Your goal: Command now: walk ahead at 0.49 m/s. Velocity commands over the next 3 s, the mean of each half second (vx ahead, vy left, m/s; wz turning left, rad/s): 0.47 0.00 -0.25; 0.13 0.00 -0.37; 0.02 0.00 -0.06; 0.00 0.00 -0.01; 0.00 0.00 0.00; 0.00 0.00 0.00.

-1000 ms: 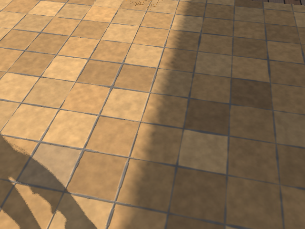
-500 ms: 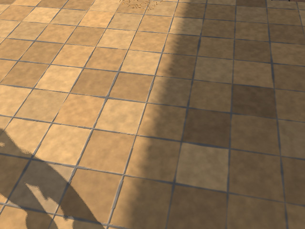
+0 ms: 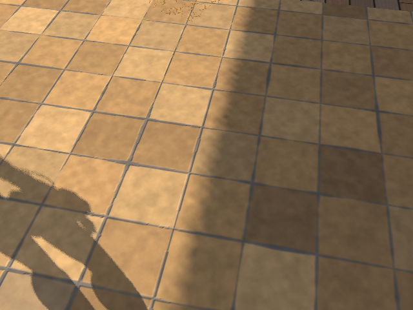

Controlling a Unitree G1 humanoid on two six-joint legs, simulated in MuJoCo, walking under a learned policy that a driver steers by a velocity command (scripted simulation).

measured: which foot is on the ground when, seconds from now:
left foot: down 0.00-0.42, up 0.44-1.00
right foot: up 0.00-0.42, down 0.44-1.00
